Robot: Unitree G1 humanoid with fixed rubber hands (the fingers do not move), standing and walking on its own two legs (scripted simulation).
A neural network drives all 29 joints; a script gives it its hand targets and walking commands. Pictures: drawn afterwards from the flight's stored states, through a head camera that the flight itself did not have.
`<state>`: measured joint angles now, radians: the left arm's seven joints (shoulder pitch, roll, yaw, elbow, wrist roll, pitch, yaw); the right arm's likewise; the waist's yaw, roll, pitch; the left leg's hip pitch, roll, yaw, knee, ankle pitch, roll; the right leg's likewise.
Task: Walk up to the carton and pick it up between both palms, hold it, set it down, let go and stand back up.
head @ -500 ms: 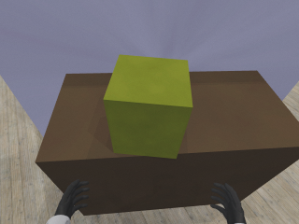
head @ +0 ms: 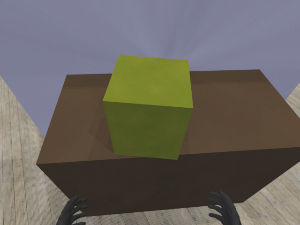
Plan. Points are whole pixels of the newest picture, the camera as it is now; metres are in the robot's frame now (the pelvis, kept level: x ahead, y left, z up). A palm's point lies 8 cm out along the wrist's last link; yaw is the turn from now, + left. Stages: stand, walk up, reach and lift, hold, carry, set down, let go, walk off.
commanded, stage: let go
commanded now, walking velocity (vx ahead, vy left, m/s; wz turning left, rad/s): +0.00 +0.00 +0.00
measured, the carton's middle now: (149, 109) +0.46 +0.01 +0.04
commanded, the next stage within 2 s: stand in 0.32 s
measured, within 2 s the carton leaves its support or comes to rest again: neither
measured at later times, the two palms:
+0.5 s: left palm out of the picture +0.17 +0.25 -0.08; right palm (242, 222) +0.17 -0.24 -0.07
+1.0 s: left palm (56, 217) +0.18 +0.26 -0.08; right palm (240, 211) +0.20 -0.24 -0.08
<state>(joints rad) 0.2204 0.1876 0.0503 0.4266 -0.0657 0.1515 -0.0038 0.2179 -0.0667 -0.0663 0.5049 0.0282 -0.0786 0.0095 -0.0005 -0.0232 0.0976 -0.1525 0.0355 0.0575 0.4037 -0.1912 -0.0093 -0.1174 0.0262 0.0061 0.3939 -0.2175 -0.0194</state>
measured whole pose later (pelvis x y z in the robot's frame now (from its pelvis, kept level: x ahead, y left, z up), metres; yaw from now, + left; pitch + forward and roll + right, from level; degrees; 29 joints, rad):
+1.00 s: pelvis +0.04 +0.00 +0.00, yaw +0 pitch -1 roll +0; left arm 0.22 0.25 0.05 0.58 -0.07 -0.01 0.01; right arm 0.18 -0.22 -0.07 0.62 -0.01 -0.04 0.01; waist 0.00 0.00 0.06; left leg -0.17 0.04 0.06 0.46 -0.28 0.00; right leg -0.12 0.03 0.01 0.42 -0.29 -0.02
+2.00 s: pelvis +0.03 +0.00 +0.00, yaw +0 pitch -2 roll +0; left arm 0.22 0.26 0.05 0.64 -0.07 -0.04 0.01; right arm 0.18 -0.22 -0.07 0.62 -0.01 -0.04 0.01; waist 0.00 0.01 0.03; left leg -0.16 0.04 0.06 0.46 -0.26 -0.01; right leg -0.12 0.03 0.01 0.44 -0.28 -0.02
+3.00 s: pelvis +0.02 +0.00 +0.00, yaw +0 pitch -3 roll +0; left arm 0.22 0.26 0.05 0.68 -0.07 -0.04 0.01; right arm 0.18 -0.23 -0.07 0.64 -0.01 -0.04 0.00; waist 0.00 0.01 0.05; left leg -0.16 0.04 0.06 0.46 -0.24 -0.01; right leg -0.12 0.03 0.01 0.44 -0.27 -0.02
